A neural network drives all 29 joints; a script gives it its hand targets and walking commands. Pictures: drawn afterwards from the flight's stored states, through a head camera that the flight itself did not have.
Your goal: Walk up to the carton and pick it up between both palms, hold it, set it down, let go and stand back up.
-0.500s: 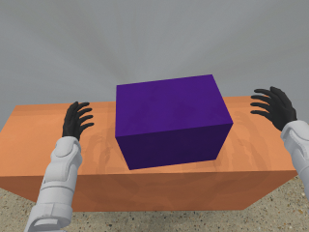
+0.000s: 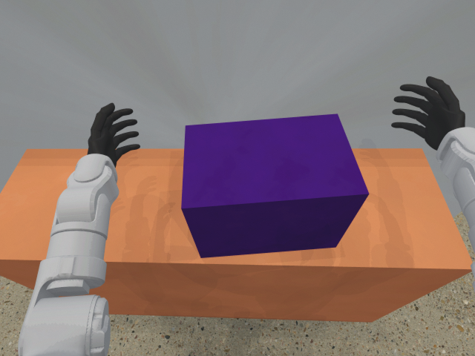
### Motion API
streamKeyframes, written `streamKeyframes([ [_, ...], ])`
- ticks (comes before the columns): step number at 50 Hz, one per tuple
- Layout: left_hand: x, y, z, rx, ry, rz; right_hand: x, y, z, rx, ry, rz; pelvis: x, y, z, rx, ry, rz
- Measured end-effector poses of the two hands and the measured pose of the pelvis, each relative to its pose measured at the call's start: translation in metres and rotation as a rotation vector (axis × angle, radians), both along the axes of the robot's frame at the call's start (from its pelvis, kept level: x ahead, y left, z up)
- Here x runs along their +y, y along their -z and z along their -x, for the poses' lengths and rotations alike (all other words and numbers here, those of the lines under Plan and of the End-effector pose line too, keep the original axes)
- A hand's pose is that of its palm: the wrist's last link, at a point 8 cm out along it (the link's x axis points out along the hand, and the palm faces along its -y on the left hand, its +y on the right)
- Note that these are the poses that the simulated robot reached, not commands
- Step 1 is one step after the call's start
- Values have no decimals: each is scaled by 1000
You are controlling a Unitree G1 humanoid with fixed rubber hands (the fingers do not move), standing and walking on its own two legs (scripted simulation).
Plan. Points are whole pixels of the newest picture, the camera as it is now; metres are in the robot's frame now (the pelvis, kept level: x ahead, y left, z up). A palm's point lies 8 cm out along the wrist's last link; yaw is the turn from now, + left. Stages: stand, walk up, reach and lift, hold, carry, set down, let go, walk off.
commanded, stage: reach and lift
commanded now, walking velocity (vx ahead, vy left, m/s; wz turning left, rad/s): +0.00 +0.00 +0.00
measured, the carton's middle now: (265, 190) +0.43 +0.00 -0.04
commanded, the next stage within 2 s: none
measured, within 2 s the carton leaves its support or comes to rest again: neither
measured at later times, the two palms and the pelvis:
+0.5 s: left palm (121, 165) +0.40 +0.26 +0.08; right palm (415, 136) +0.46 -0.24 +0.10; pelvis +0.00 +0.00 +0.00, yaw +0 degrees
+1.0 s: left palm (142, 190) +0.39 +0.24 +0.01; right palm (403, 158) +0.46 -0.25 +0.04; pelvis -0.03 -0.01 -0.03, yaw -1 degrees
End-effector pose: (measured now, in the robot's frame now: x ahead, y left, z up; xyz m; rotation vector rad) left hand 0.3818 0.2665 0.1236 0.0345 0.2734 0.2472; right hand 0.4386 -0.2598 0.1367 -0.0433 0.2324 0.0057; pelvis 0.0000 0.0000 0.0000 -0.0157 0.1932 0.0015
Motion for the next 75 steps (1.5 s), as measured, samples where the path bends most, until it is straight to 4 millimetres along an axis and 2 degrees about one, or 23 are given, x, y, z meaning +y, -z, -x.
streamKeyframes([
  [11, -1, -19, -22, 17, -6, -3, 7, -22, -22, -4, 3, -15, 1, 2, 4, 43, -5, 3],
  [15, -3, -19, -30, 28, -7, -2, 9, -23, -29, 12, 9, -13, -1, 3, 4, 54, -4, 2],
  [20, -4, 4, -30, 66, -3, 5, 11, -4, -29, 52, 20, 3, -2, 3, 3, 54, -3, 0],
  [26, -6, 56, -11, 98, -2, 16, 21, 45, -17, 85, 9, 26, -3, 5, 3, 69, -6, -1],
  [30, -4, 76, -1, 72, -20, 5, 32, 70, -15, 60, -8, 25, -2, 9, 8, 120, -7, 4],
  [35, -2, 78, -6, 30, -40, -28, 39, 81, -24, 31, -7, 12, -2, 17, 15, 204, -10, 12],
  [40, -7, 80, -15, 26, -30, -37, 30, 86, -26, 50, 31, 28, -4, 23, 21, 248, -2, 10],
  [45, -18, 97, -14, 36, -15, -20, 16, 93, -19, 58, 49, 63, -7, 28, 25, 270, 9, 2],
  [49, -24, 111, -7, 42, -21, -13, 13, 95, -18, 30, 21, 70, -9, 32, 28, 285, 16, -1],
  [53, -25, 116, -5, 37, -34, -13, 19, 98, -22, 17, -8, 61, -12, 36, 32, 303, 20, -7],
  [64, -28, 102, -19, -18, -5, -31, 46, 117, -23, 29, -24, 25, -15, 43, 35, 334, 5, -12],
  [70, -37, 111, -19, 2, 22, -15, 54, 124, -18, 32, -15, 28, -11, 42, 35, 331, 6, -8],
  [75, -45, 122, -16, 18, 21, 3, 57, 120, -19, 23, -10, 31, -8, 42, 34, 336, 10, -3],
])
